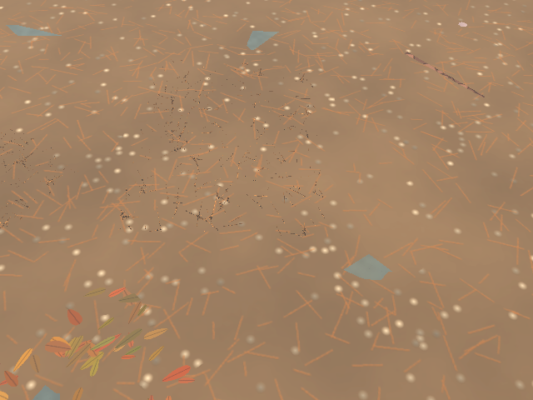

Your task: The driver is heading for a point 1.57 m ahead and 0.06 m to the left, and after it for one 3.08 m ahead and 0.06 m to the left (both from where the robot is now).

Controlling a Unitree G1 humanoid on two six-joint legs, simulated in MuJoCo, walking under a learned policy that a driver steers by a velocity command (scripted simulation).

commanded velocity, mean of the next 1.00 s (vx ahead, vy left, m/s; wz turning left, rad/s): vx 0.00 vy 0.00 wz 0.03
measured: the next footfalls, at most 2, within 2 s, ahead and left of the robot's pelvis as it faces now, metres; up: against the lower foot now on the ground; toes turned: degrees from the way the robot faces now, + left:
right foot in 0.14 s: +0.01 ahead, -0.12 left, +0.00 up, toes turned -7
left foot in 0.58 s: +0.04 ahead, +0.07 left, +0.00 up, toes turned -8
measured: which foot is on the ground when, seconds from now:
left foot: down 0.00-0.14, up 0.16-0.56, down 0.58-0.92, up 0.94-1.00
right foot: up 0.00-0.12, down 0.14-0.60, up 0.62-0.90, down 0.92-1.00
